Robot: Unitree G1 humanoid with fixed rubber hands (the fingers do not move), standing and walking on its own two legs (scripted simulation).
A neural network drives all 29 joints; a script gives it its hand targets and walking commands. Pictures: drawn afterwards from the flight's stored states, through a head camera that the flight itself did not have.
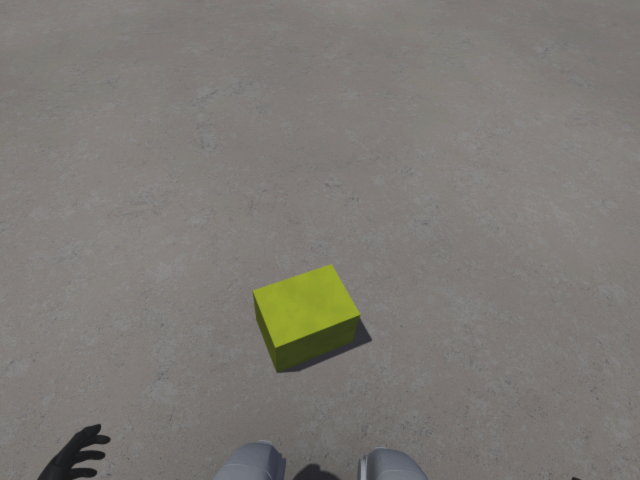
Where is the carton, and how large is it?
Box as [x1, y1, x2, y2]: [253, 264, 359, 372]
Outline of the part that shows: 331,264 253,290 256,319 277,372 348,343 352,340 359,317 359,313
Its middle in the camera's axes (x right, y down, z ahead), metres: -0.04 +0.25 +1.22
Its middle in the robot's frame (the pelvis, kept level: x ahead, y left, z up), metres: +0.65 +0.02 -0.63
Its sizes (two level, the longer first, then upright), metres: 0.265 0.197 0.186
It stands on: the floor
